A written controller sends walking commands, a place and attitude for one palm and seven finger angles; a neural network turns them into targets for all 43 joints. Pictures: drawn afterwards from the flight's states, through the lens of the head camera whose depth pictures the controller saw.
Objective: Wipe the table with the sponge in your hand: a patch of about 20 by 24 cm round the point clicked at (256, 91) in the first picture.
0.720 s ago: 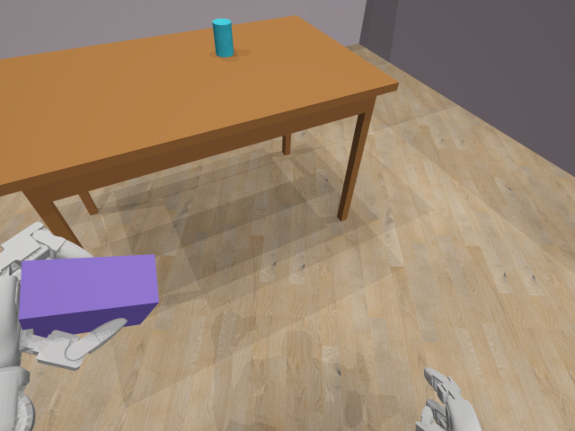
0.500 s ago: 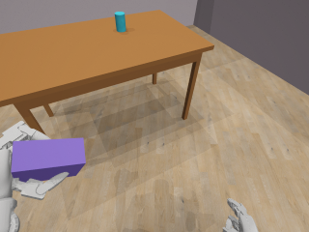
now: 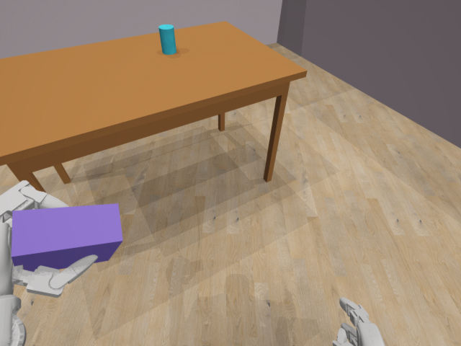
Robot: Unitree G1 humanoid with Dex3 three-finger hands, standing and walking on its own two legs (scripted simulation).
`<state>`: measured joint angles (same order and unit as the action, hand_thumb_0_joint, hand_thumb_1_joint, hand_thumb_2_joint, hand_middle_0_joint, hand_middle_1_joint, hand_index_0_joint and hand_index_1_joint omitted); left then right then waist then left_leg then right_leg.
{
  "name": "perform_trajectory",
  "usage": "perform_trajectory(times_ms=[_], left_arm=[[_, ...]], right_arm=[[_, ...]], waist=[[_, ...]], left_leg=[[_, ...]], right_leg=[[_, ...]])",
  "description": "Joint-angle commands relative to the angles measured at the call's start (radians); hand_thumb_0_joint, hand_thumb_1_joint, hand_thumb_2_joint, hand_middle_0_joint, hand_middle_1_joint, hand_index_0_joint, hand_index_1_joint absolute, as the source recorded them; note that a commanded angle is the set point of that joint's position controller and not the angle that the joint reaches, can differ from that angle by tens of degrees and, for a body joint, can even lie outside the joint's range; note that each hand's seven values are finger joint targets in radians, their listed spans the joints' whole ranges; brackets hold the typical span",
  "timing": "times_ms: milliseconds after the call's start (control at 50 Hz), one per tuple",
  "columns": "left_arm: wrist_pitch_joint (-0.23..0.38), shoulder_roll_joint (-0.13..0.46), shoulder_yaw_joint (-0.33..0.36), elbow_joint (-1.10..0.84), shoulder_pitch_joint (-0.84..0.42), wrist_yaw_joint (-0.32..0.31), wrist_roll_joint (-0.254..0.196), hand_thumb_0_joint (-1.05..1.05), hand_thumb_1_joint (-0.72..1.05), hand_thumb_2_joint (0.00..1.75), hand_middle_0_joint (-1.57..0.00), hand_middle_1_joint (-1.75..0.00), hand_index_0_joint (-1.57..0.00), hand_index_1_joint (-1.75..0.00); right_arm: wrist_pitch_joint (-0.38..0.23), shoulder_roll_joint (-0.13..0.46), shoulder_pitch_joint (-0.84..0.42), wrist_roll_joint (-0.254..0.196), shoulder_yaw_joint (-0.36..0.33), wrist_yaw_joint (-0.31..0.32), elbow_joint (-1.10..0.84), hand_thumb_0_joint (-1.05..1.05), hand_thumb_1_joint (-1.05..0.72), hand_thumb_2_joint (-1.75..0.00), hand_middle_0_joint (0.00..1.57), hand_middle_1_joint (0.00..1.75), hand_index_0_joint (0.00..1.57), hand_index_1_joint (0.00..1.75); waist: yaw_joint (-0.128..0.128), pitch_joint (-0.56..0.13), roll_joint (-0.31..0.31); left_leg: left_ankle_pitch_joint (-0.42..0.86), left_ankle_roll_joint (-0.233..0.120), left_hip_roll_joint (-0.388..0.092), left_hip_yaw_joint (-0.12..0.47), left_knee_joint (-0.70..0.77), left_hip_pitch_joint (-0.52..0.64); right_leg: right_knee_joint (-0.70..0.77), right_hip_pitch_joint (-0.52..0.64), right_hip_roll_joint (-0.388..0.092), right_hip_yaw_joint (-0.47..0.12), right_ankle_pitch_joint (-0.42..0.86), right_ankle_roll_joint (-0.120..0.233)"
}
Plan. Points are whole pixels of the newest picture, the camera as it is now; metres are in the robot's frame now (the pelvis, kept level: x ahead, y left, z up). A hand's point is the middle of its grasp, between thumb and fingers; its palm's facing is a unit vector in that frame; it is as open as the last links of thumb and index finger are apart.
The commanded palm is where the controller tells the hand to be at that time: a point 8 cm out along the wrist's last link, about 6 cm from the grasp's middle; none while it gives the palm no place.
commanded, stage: walk to a spot facing it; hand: left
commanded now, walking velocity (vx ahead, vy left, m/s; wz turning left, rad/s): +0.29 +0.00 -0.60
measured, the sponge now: (83, 237) +0.22 +0.22 +0.15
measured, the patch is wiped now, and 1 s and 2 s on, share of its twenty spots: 0.00 0.00 0.00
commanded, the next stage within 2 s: turn to face it in 1.04 s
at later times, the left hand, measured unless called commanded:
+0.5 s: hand (156, 156) +0.35 +0.15 +0.18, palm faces +0.19 -0.89 -0.42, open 9.5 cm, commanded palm +0.31 +0.21 +0.18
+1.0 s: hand (274, 109) +0.54 -0.04 +0.16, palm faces -0.07 -0.85 -0.52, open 9.5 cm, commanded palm +0.49 +0.04 +0.18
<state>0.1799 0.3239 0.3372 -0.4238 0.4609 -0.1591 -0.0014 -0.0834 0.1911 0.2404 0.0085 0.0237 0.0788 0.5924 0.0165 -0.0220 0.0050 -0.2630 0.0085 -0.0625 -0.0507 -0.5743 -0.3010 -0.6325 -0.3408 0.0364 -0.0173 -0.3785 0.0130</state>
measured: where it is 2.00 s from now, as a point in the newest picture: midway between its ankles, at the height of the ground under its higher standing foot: outside the picture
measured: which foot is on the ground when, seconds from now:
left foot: down 0.00-0.12, up 0.14-0.50, down 0.52-0.92, up 0.94-1.00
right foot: down 0.00-0.54, up 0.56-0.90, down 0.92-1.00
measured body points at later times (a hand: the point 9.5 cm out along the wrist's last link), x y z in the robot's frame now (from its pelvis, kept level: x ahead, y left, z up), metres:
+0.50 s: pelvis +0.09 -0.03 +0.01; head +0.11 -0.03 +0.45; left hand +0.34 +0.20 +0.20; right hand +0.17 -0.31 -0.08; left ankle +0.14 +0.10 -0.72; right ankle +0.03 -0.10 -0.73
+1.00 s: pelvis +0.21 -0.13 -0.02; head +0.27 -0.17 +0.42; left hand +0.54 +0.00 +0.18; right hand +0.25 -0.40 -0.14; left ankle +0.18 +0.06 -0.64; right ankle +0.22 -0.22 -0.73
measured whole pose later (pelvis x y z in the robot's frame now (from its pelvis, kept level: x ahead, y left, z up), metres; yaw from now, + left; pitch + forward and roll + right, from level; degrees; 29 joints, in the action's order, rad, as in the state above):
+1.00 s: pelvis +0.21 -0.13 -0.02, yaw -28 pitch +1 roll -1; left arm 0.22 0.40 0.40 -0.53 0.39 -0.12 0.00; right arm -0.07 0.19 0.16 0.00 0.00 0.02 0.64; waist -0.01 0.14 0.04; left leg -0.53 0.03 -0.19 -0.05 -1.27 -0.38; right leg -0.74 -0.44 -0.02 0.17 -0.32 0.08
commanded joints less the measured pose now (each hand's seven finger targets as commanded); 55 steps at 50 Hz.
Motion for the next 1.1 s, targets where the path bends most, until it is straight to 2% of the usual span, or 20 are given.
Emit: perform_trajectory(times_ms=[0, 60, 80, 100, 120, 180, 260, 400, 460, 480, 520, 560, 660, 780, 860, 880, 900, 920, 980, 1080], left_arm=[[0.081, 0.145, 0.066, -0.229, -0.146, -0.010, -0.002, 0.00, 0.10, 1.30, -1.20, -1.60, -1.20, -1.60], [0.078, 0.142, 0.057, -0.225, -0.158, 0.001, 0.000, 0.00, 0.10, 1.30, -1.20, -1.60, -1.20, -1.60], [0.078, 0.149, 0.047, -0.219, -0.177, 0.003, 0.004, 0.00, 0.10, 1.30, -1.20, -1.60, -1.20, -1.60], [0.073, 0.192, 0.072, -0.195, -0.173, -0.001, 0.004, 0.00, 0.10, 1.30, -1.20, -1.60, -1.20, -1.60], [0.071, 0.198, 0.078, -0.202, -0.214, -0.009, -0.012, 0.00, 0.10, 1.30, -1.20, -1.60, -1.20, -1.60], [0.109, 0.217, 0.110, -0.238, -0.131, -0.001, -0.010, 0.00, 0.10, 1.30, -1.20, -1.60, -1.20, -1.60], [0.146, 0.235, 0.162, -0.279, -0.070, -0.002, -0.019, 0.00, 0.10, 1.30, -1.20, -1.60, -1.20, -1.60], [0.131, 0.198, 0.136, -0.242, -0.038, -0.014, -0.032, 0.00, 0.10, 1.30, -1.20, -1.60, -1.20, -1.60], [0.120, 0.175, 0.106, -0.244, -0.044, -0.016, -0.030, 0.00, 0.10, 1.30, -1.20, -1.60, -1.20, -1.60], [0.125, 0.178, 0.106, -0.268, -0.065, -0.015, -0.030, 0.00, 0.10, 1.30, -1.20, -1.60, -1.20, -1.60], [0.142, 0.192, 0.115, -0.321, -0.096, -0.013, -0.027, 0.00, 0.10, 1.30, -1.20, -1.60, -1.20, -1.60], [0.151, 0.285, 0.168, -0.306, -0.126, -0.003, -0.013, 0.00, 0.10, 1.30, -1.20, -1.60, -1.20, -1.60], [0.122, 0.189, 0.094, -0.358, -0.144, 0.004, 0.008, 0.00, 0.10, 1.30, -1.20, -1.60, -1.20, -1.60], [0.115, 0.195, 0.133, -0.272, -0.106, 0.010, 0.000, 0.00, 0.10, 1.30, -1.20, -1.60, -1.20, -1.60], [0.100, 0.212, 0.150, -0.260, -0.065, 0.011, -0.003, 0.00, 0.10, 1.30, -1.20, -1.60, -1.20, -1.60], [0.099, 0.252, 0.169, -0.300, -0.083, 0.006, 0.006, 0.00, 0.10, 1.30, -1.20, -1.60, -1.20, -1.60], [0.108, 0.313, 0.230, -0.321, -0.068, 0.000, -0.007, 0.00, 0.10, 1.30, -1.20, -1.60, -1.20, -1.60], [0.122, 0.337, 0.273, -0.380, -0.080, -0.012, -0.019, 0.00, 0.10, 1.30, -1.20, -1.60, -1.20, -1.60], [0.128, 0.330, 0.288, -0.446, 0.028, -0.012, -0.019, 0.00, 0.10, 1.30, -1.20, -1.60, -1.20, -1.60], [0.133, 0.277, 0.302, -0.397, 0.108, -0.024, -0.034, 0.00, 0.10, 1.30, -1.20, -1.60, -1.20, -1.60]], right_arm=[[-0.062, 0.133, -0.078, 0.006, -0.063, 0.003, -0.135, 0.00, -0.90, -0.90, 0.20, 0.30, 0.20, 0.30], [-0.067, 0.134, -0.094, 0.001, -0.065, -0.015, -0.135, 0.00, -0.90, -0.90, 0.20, 0.30, 0.20, 0.30], [-0.064, 0.125, -0.101, 0.000, -0.063, -0.020, -0.136, 0.00, -0.90, -0.90, 0.20, 0.30, 0.20, 0.30], [-0.056, 0.106, -0.109, -0.001, -0.062, -0.024, -0.143, 0.00, -0.90, -0.90, 0.20, 0.30, 0.20, 0.30], [-0.064, 0.119, -0.146, -0.004, -0.064, -0.029, -0.151, 0.00, -0.90, -0.90, 0.20, 0.30, 0.20, 0.30], [-0.039, 0.105, -0.116, 0.002, -0.050, -0.033, -0.130, 0.00, -0.90, -0.90, 0.20, 0.30, 0.20, 0.30], [-0.002, 0.092, -0.122, 0.001, -0.051, -0.036, -0.126, 0.00, -0.90, -0.90, 0.20, 0.30, 0.20, 0.30], [-0.022, 0.101, -0.102, -0.012, -0.060, -0.036, -0.161, 0.00, -0.90, -0.90, 0.20, 0.30, 0.20, 0.30], [-0.026, 0.120, -0.077, -0.018, -0.068, -0.027, -0.165, 0.00, -0.90, -0.90, 0.20, 0.30, 0.20, 0.30], [-0.029, 0.135, -0.061, -0.016, -0.072, -0.018, -0.167, 0.00, -0.90, -0.90, 0.20, 0.30, 0.20, 0.30], [-0.028, 0.155, -0.061, -0.010, -0.079, -0.011, -0.174, 0.00, -0.90, -0.90, 0.20, 0.30, 0.20, 0.30], [-0.049, 0.131, -0.098, 0.008, -0.058, -0.012, -0.150, 0.00, -0.90, -0.90, 0.20, 0.30, 0.20, 0.30], [-0.068, 0.132, -0.073, -0.005, -0.063, -0.028, -0.123, 0.00, -0.90, -0.90, 0.20, 0.30, 0.20, 0.30], [-0.076, 0.120, -0.065, 0.006, -0.070, -0.029, -0.138, 0.00, -0.90, -0.90, 0.20, 0.30, 0.20, 0.30], [-0.067, 0.099, -0.075, -0.015, -0.072, -0.040, -0.139, 0.00, -0.90, -0.90, 0.20, 0.30, 0.20, 0.30], [-0.062, 0.088, -0.070, -0.023, -0.075, -0.049, -0.141, 0.00, -0.90, -0.90, 0.20, 0.30, 0.20, 0.30], [-0.055, 0.067, -0.105, -0.020, -0.067, -0.047, -0.164, 0.00, -0.90, -0.90, 0.20, 0.30, 0.20, 0.30], [-0.052, 0.067, -0.135, -0.009, -0.056, -0.045, -0.166, 0.00, -0.90, -0.90, 0.20, 0.30, 0.20, 0.30], [-0.018, 0.090, -0.155, -0.013, -0.058, -0.062, -0.132, 0.00, -0.90, -0.90, 0.20, 0.30, 0.20, 0.30], [0.031, 0.086, -0.147, -0.008, -0.065, -0.050, -0.123, 0.00, -0.90, -0.90, 0.20, 0.30, 0.20, 0.30]], waist=[[-0.024, -0.024, 0.213], [-0.003, -0.045, 0.163], [0.002, -0.014, 0.021], [0.006, -0.012, -0.265], [0.013, 0.009, -0.297], [-0.013, 0.031, -0.033], [-0.019, -0.081, -0.035], [0.003, -0.119, -0.123], [-0.019, -0.127, -0.068], [-0.033, -0.133, -0.009], [-0.031, -0.138, 0.286], [-0.011, -0.080, 0.281], [-0.009, 0.021, 0.216], [-0.035, 0.017, 0.270], [0.010, -0.144, 0.132], [0.012, -0.200, -0.055], [0.010, -0.252, -0.264], [0.007, -0.251, -0.225], [-0.010, -0.219, -0.052], [-0.046, -0.138, -0.079]], left_leg=[[-0.272, -0.148, -0.280, 0.226, 0.264, 0.018], [-0.133, -0.079, -0.216, 0.037, 0.052, -0.032], [-0.192, -0.041, -0.142, -0.030, -0.136, -0.128], [-0.319, 0.010, -0.008, -0.100, -0.407, -0.338], [-0.330, 0.029, 0.020, -0.001, -0.607, -0.447], [-0.158, 0.046, -0.048, 0.087, -0.680, -0.433], [-0.094, 0.052, -0.057, 0.041, -0.481, -0.349], [-0.065, 0.019, -0.011, -0.052, -0.113, -0.156], [0.026, 0.000, -0.026, -0.064, 0.096, 0.087], [0.034, -0.027, -0.069, -0.018, 0.161, 0.240], [0.109, -0.184, -0.402, 0.403, 0.262, 0.490], [0.030, -0.225, -0.465, 0.432, 0.313, 0.367], [0.157, -0.128, -0.328, -0.014, 0.283, 0.197], [0.402, -0.090, -0.296, -0.184, 0.229, 0.195], [0.541, -0.052, -0.215, -0.259, -0.282, 0.141], [0.301, -0.030, -0.154, -0.239, -0.549, -0.042], [-0.291, -0.003, -0.008, -0.144, -0.806, -0.336], [-0.356, 0.004, -0.040, 0.010, -0.912, -0.414], [-0.207, 0.026, -0.094, 0.083, -0.900, -0.439], [-0.069, 0.042, -0.113, 0.029, -0.563, -0.331]], right_leg=[[-0.121, -0.052, -0.013, 0.077, -0.096, -0.014], [0.077, 0.095, -0.023, 0.084, -0.017, 0.003], [0.192, 0.137, -0.091, -0.072, -0.002, 0.054], [0.322, 0.223, -0.296, -0.478, -0.018, 0.160], [0.408, 0.232, -0.397, -0.683, 0.009, 0.220], [0.383, 0.189, -0.319, -0.540, 0.075, 0.236], [0.306, 0.257, -0.242, -0.287, 0.397, 0.200], [0.288, 0.226, -0.208, -0.324, 0.283, 0.207], [0.175, 0.119, -0.149, -0.271, 0.209, 0.143], [0.053, 0.013, -0.099, -0.225, 0.201, 0.102], [-0.362, -0.347, 0.024, -0.018, -0.196, 0.003], [-0.627, -0.432, -0.055, -0.034, -0.153, -0.009], [-0.488, -0.362, -0.126, 0.082, 0.025, -0.031], [-0.155, -0.166, -0.074, 0.242, 0.108, -0.031], [0.101, 0.232, 0.015, 0.288, 0.208, 0.006], [0.104, 0.408, -0.127, 0.053, 0.380, 0.086], [0.146, 0.562, -0.347, -0.409, 0.759, 0.214], [0.168, 0.549, -0.440, -0.505, 0.823, 0.249], [0.175, 0.450, -0.402, -0.346, 0.602, 0.226], [0.236, 0.228, -0.325, -0.029, 0.613, 0.168]])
